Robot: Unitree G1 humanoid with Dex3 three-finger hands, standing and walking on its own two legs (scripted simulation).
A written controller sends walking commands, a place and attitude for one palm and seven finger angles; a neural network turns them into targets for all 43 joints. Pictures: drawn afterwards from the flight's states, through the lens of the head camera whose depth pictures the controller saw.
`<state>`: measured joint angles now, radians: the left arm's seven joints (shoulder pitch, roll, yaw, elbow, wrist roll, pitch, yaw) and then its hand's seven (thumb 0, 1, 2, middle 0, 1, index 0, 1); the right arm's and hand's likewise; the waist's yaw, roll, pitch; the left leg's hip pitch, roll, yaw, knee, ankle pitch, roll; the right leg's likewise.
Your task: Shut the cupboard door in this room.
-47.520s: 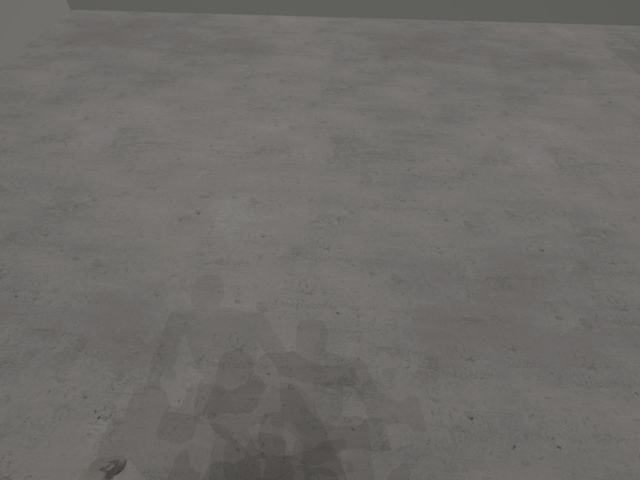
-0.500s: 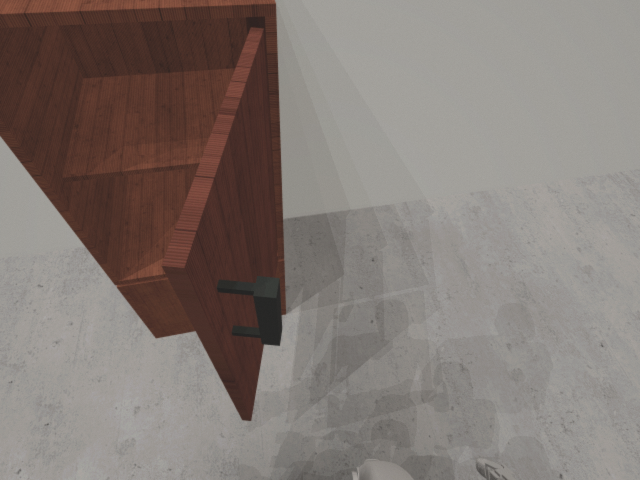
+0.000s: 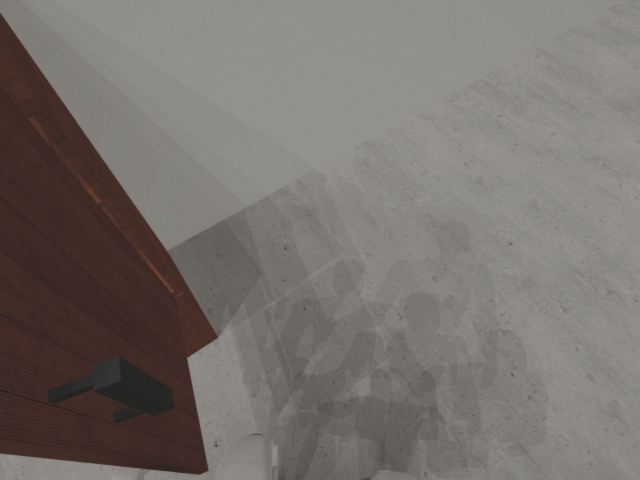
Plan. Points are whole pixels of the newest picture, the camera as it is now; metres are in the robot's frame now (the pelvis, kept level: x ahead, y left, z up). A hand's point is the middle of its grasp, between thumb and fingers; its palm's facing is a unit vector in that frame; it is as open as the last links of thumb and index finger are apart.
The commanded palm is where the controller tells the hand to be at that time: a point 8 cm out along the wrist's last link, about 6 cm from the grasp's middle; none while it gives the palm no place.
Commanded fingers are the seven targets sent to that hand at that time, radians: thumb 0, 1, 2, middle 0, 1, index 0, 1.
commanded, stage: walk to a spot facing it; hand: left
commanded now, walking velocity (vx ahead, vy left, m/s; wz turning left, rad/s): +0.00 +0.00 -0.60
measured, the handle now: (117, 397) +0.19 +0.23 +0.04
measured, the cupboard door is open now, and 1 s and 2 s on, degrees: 75 100 100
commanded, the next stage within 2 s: turn to face it in 1.92 s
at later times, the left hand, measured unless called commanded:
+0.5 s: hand (194, 468) +0.14 +0.19 -0.16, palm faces -0.27 -0.95 -0.16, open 7.7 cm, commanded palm none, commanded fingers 0.00 0.90 0.90 -0.20 -0.30 -0.20 -0.30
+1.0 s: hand (272, 443) +0.17 +0.08 -0.14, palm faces -0.29 -0.88 -0.37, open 7.3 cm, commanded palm none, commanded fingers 0.00 0.90 0.90 -0.20 -0.30 -0.20 -0.30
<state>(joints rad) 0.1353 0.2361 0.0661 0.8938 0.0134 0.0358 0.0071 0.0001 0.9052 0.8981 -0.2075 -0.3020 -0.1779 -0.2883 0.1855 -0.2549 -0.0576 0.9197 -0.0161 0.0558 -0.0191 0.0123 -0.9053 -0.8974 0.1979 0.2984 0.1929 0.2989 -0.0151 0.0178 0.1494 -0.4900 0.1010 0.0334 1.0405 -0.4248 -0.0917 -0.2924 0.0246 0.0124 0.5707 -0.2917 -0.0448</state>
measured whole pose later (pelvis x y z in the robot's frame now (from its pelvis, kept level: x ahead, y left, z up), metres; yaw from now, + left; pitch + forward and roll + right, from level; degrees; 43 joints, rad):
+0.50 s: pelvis +0.10 +0.01 +0.01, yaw -19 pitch +1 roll -1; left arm 0.32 0.21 0.07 1.01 0.03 0.04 -0.06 0.06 0.90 0.90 -0.20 -0.30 -0.17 -0.28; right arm 0.37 -0.18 -0.05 0.96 -0.03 -0.04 -0.02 0.01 -0.90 -0.90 0.20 0.30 0.20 0.30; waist 0.02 -0.01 0.09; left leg -0.05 0.13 0.26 0.38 -0.33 -0.04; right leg -0.58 -0.10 -0.08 1.00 -0.26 0.06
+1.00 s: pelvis +0.19 -0.17 +0.01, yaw -30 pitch +0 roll +3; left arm 0.49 0.21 0.10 1.19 0.00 -0.01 0.04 0.00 0.90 0.90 -0.21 -0.30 -0.21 -0.30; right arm 0.09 -0.21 -0.07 0.96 -0.03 0.00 0.00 0.01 -0.91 -0.90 0.20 0.30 0.19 0.30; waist 0.09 0.02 0.04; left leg -0.66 0.13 0.00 1.17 -0.11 -0.06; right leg -0.15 0.11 -0.08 0.37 -0.23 -0.15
